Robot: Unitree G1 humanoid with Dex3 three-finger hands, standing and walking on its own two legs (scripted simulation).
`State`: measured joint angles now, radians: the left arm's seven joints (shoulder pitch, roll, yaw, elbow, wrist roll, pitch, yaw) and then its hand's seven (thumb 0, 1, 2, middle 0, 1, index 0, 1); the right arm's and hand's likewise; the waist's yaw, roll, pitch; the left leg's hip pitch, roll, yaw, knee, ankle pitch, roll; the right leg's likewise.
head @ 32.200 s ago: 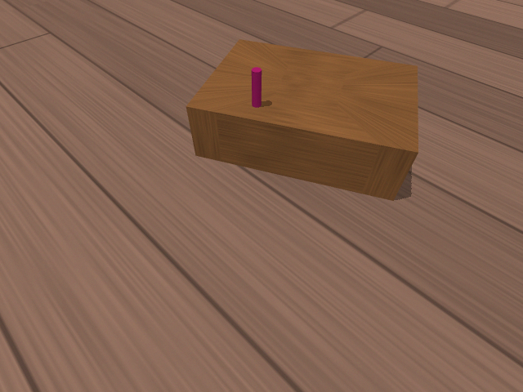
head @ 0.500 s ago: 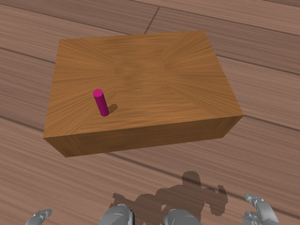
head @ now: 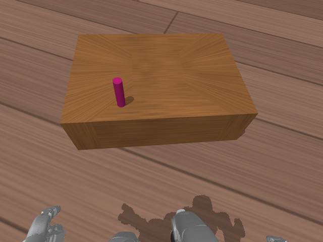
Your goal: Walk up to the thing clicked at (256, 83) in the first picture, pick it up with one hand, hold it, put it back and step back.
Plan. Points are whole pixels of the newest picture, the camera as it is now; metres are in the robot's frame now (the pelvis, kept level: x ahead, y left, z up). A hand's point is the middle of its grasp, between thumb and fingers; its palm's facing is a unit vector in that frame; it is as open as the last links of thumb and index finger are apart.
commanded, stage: step back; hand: left
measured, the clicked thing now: (119, 93) +0.81 +0.18 -0.34
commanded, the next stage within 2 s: stand in 1.90 s
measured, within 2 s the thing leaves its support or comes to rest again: neither
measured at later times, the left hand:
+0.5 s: hand out of the picture -0.06 +0.23 -0.13, palm faces -0.06 -0.90 -0.42, open 7.4 cm
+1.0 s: hand out of the picture -0.25 +0.21 -0.16, palm faces -0.08 -0.93 -0.37, open 7.4 cm
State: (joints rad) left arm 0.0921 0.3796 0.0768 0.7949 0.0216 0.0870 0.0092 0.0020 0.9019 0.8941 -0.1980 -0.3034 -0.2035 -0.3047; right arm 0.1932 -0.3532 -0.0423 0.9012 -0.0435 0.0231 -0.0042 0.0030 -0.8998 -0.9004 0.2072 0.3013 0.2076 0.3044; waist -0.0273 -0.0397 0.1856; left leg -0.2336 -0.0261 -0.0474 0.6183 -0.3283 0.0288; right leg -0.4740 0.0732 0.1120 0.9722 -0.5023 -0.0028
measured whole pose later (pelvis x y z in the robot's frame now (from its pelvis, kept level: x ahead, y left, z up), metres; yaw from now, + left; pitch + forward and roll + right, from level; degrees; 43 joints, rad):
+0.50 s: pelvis -0.16 -0.03 +0.00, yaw -3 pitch -1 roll +2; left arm 0.20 0.35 0.07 0.83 0.04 0.06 0.00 0.00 0.90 0.89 -0.20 -0.30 -0.21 -0.31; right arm 0.17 -0.41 -0.05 0.85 0.00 0.04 -0.03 0.00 -0.90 -0.90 0.21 0.30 0.21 0.30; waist 0.03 0.02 0.12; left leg -0.44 -0.11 -0.11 1.09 -0.49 -0.01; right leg -0.33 -0.02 0.04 0.62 -0.28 -0.01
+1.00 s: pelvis -0.32 -0.05 -0.01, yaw -4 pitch -3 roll -2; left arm 0.23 0.36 0.06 0.94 0.04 0.01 -0.01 0.00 0.90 0.89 -0.20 -0.30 -0.20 -0.30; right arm 0.13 -0.40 -0.06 0.86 -0.04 0.03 0.00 0.00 -0.90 -0.90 0.21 0.30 0.21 0.30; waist 0.01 0.05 0.12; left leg -0.40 0.07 -0.04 0.72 -0.34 0.02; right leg -0.16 0.06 0.04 0.58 -0.37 -0.01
